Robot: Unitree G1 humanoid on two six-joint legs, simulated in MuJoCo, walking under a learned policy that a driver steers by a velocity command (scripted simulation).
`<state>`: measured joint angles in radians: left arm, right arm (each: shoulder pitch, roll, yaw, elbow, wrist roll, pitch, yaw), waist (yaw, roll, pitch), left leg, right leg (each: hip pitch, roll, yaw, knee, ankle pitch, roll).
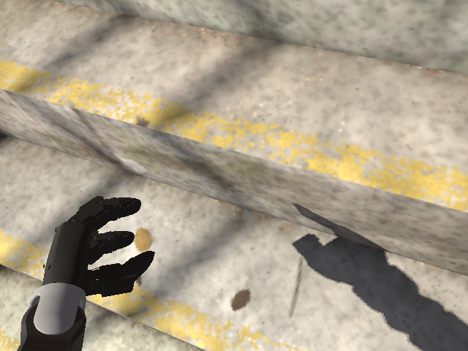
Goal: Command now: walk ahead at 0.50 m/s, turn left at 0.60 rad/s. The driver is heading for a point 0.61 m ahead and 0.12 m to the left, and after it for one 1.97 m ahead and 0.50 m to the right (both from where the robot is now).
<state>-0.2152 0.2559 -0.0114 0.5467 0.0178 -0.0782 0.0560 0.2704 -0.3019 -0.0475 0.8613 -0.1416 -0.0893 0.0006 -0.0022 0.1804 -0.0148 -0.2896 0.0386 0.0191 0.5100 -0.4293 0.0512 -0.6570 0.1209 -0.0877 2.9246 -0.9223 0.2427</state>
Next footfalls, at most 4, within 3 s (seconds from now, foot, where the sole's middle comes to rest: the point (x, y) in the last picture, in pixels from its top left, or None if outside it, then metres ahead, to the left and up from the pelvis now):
0.12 right None -0.20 -0.10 -0.75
0.44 left None -0.24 0.04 -0.74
0.66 right None -0.27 -0.11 -0.75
0.86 left None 0.10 0.03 -0.57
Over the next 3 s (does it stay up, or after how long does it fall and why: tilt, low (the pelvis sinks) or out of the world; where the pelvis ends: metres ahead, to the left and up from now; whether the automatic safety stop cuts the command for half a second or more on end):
falls after 0.96 s (tilt)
